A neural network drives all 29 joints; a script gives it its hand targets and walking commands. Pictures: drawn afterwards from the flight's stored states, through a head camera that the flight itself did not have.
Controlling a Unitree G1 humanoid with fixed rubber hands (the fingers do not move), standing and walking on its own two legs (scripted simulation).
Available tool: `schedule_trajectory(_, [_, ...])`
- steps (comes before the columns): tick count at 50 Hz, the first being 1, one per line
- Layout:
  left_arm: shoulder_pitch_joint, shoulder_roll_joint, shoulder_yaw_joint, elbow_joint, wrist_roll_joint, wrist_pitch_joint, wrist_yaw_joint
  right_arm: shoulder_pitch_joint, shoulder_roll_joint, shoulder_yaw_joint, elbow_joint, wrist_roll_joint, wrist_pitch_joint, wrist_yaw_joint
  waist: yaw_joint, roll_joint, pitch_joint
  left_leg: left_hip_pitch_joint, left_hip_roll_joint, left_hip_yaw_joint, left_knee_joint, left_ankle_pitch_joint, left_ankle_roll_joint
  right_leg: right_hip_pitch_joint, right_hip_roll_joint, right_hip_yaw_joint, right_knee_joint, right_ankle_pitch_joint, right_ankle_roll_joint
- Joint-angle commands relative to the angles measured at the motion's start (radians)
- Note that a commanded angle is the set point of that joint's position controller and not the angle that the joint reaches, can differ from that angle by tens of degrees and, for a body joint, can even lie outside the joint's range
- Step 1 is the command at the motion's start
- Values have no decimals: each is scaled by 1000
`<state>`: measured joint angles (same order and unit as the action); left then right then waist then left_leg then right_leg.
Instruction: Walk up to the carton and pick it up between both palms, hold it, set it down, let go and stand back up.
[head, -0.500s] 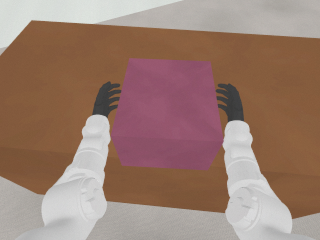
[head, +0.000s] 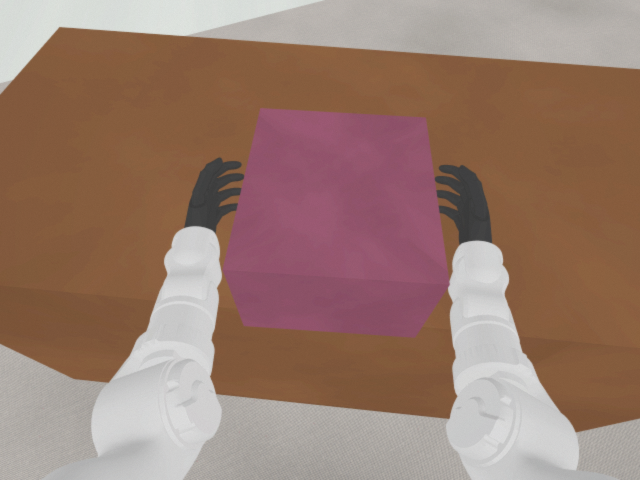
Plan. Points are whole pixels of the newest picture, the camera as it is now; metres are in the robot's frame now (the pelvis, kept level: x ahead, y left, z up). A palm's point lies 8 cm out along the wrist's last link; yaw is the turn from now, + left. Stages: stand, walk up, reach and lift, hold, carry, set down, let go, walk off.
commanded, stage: set down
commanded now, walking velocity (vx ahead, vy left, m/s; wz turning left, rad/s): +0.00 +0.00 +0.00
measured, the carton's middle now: (336, 220) +0.48 +0.01 +0.00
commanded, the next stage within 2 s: none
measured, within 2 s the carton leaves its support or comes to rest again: neither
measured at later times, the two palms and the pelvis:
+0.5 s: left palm (204, 223) +0.43 +0.18 +0.05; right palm (471, 233) +0.42 -0.16 +0.06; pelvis +0.00 +0.00 +0.00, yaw +0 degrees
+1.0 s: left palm (181, 226) +0.43 +0.22 +0.03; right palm (482, 227) +0.44 -0.18 +0.05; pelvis -0.03 +0.00 -0.03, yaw -2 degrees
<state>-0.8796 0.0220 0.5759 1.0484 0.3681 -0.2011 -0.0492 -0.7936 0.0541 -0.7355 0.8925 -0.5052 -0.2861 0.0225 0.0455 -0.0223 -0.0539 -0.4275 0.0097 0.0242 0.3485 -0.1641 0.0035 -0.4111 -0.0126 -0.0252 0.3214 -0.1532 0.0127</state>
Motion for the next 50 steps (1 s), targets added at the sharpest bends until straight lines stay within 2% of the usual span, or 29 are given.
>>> schedule_trajectory(1, [-455, -407, -183, 16, 44, -2, -61, -426, 467, 254, 83, -74, 26, 119, -7, 2, -526, 204, 6, 102, 9, 379, -19, 316, 12, -71, 43, 330, 31])
schedule_trajectory(3, [-449, -405, -175, 12, 49, 2, -64, -420, 473, 255, 82, -79, 32, 119, -8, -13, -513, 210, 7, 96, 7, 390, -14, 306, 17, -75, 41, 322, 33])
schedule_trajectory(5, [-437, -400, -165, 12, 55, 5, -65, -407, 479, 254, 84, -79, 37, 121, 0, -5, -505, 213, 3, 101, 9, 390, -11, 296, 14, -71, 42, 326, 36])
schedule_trajectory(11, [-427, -391, -161, -4, 59, 10, -68, -387, 475, 251, 65, -84, 50, 119, -9, -2, -497, 213, 3, 98, 13, 387, -14, 289, 16, -72, 42, 299, 35])
schedule_trajectory(16, [-420, -371, -137, 4, 67, 8, -71, -379, 475, 244, 58, -89, 61, 115, -6, -11, -487, 187, -2, 97, 7, 345, -4, 286, 12, -67, 43, 277, 40])
schedule_trajectory(24, [-397, -342, -109, 16, 82, 8, -70, -369, 468, 243, 44, -84, 75, 113, 9, -5, -472, 178, -2, 96, 9, 372, 0, 291, 12, -60, 43, 286, 40])
schedule_trajectory(28, [-389, -274, -88, 15, 77, 2, -58, -354, 406, 229, 50, -75, 77, 101, 11, -14, -479, 172, 0, 100, 15, 378, 4, 276, 16, -58, 48, 268, 39])
schedule_trajectory(31, [-393, -145, -62, 8, 55, -10, -29, -351, 275, 212, 52, -39, 74, 74, 12, -6, -499, 165, 1, 100, 30, 391, 3, 268, 17, -47, 54, 275, 37])
schedule_trajectory(34, [-414, 54, -117, 37, -52, -30, 35, -387, 63, 251, 82, 84, 67, 16, 15, -2, -567, 135, 6, 89, 58, 404, -5, 235, 28, -31, 66, 272, 28])
schedule_trajectory(36, [-467, 176, -226, 84, -185, -63, 92, -432, -81, 337, 151, 229, 52, -35, 8, 26, -636, 121, 16, 78, 104, 434, -26, 165, 40, -18, 84, 269, 14])
schedule_trajectory(38, [-542, 240, -330, 180, -306, -98, 121, -517, -146, 454, 228, 382, 36, -72, 8, 58, -726, 100, 16, 67, 170, 462, -44, 95, 43, -5, 111, 293, 4])
schedule_trajectory(41, [-601, 333, -452, 357, -466, -160, 126, -616, -262, 596, 324, 559, 10, -102, 16, 58, -850, 23, 19, 50, 244, 457, -61, 64, 44, -5, 175, 340, 2])
schedule_trajectory(44, [-625, 423, -550, 503, -596, -206, 109, -675, -378, 705, 392, 696, -13, -110, 7, 42, -924, -7, 22, 31, 300, 450, -79, -5, 48, -22, 231, 343, 10])
schedule_trajectory(47, [-669, 458, -651, 563, -692, -221, 87, -709, -460, 774, 458, 799, -20, -95, -14, 64, -922, -22, 23, 25, 344, 424, -99, -102, 56, -42, 265, 291, 8])
schedule_trajectory(50, [-718, 473, -744, 551, -773, -215, 60, -726, -513, 810, 486, 877, -17, -72, -38, 79, -935, -13, 22, 19, 364, 378, -107, -188, 58, -57, 283, 231, 7])
